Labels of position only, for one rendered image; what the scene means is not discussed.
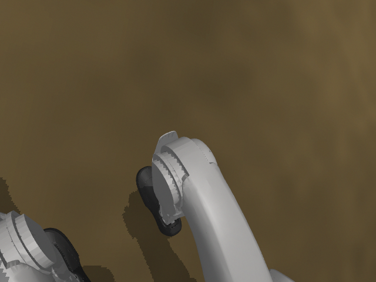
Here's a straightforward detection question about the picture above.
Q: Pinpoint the right robot foot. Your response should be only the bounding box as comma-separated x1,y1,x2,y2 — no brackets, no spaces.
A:
136,166,182,236

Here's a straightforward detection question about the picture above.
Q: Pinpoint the right robot hand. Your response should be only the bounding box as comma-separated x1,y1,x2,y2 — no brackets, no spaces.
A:
269,268,295,282

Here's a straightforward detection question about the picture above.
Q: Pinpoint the left robot foot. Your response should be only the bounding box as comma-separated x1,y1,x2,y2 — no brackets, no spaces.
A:
44,228,91,282

